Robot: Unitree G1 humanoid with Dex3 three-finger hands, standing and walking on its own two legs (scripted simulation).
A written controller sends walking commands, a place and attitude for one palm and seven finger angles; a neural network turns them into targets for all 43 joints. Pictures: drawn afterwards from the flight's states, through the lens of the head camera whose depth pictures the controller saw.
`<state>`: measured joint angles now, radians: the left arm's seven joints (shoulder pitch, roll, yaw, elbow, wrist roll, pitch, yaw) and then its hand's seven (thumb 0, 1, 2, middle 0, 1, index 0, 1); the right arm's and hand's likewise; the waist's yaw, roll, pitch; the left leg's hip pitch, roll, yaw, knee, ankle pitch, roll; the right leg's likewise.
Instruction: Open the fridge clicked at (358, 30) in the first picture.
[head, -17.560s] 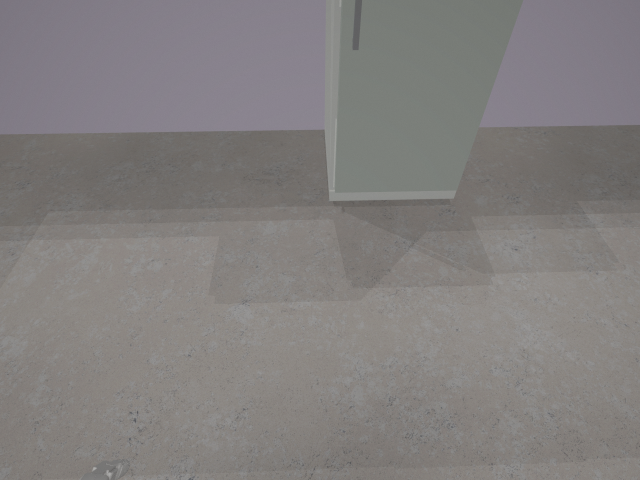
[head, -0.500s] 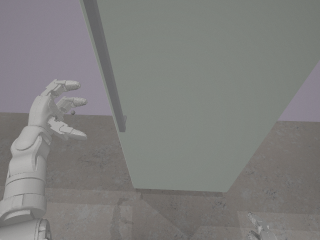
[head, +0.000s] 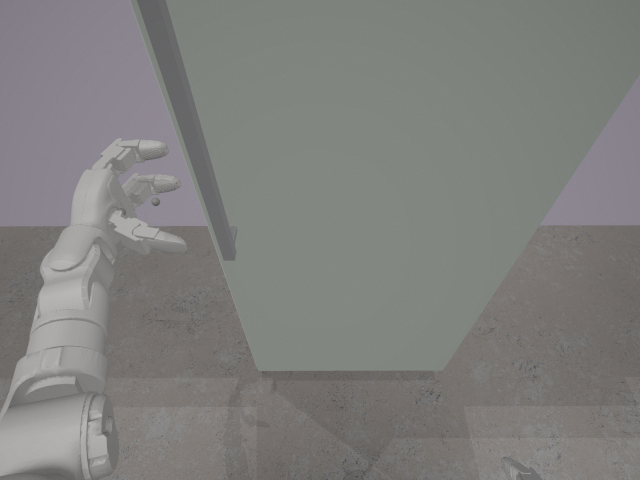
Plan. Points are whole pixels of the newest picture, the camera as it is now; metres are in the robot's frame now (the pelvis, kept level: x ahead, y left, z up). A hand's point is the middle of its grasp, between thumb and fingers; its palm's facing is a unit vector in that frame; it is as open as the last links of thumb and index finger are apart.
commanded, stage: move the hooked fingers beside the handle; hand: left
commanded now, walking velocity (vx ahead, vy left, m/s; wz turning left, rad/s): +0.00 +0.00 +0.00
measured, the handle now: (194, 118) +0.47 +0.16 +0.21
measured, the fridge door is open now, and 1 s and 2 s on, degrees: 0 0 0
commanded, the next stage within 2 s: feel for the door with the fingertips in 0.80 s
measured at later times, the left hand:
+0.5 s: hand (148, 207) +0.41 +0.22 +0.13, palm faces +0.02 -1.00 +0.01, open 14.0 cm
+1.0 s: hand (156, 204) +0.41 +0.21 +0.13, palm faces +0.01 -1.00 +0.01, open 14.0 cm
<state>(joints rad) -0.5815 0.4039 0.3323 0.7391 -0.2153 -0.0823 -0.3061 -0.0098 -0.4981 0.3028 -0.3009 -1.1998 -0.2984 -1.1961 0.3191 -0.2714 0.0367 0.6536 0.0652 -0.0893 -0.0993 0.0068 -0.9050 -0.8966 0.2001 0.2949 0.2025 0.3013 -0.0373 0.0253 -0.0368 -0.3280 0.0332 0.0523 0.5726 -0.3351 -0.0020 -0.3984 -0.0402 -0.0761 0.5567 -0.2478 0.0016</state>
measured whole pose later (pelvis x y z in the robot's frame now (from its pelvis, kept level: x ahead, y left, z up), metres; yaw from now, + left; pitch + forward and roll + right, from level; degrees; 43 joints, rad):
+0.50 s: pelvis +0.00 +0.00 +0.00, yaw +0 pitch +6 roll -1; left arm -0.59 0.41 0.33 0.76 -0.22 -0.11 -0.33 -0.01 -0.50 0.30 -0.30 -1.20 -0.30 -1.20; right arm 0.32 -0.27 0.03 0.64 0.07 -0.07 -0.10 0.01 -0.91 -0.90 0.20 0.29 0.20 0.30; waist -0.03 0.02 -0.04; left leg -0.36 0.03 0.05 0.60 -0.34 0.00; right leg -0.42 -0.04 -0.08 0.57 -0.25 0.00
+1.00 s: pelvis +0.00 +0.00 +0.00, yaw +0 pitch +6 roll -1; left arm -0.58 0.38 0.30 0.71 -0.22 -0.10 -0.29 -0.01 -0.50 0.30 -0.30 -1.20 -0.30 -1.20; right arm 0.32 -0.26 0.04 0.64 0.06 -0.07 -0.10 0.01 -0.91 -0.90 0.20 0.29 0.20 0.30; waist -0.02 0.02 -0.04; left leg -0.35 0.03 0.05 0.60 -0.34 0.00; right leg -0.41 -0.04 -0.08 0.56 -0.25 0.01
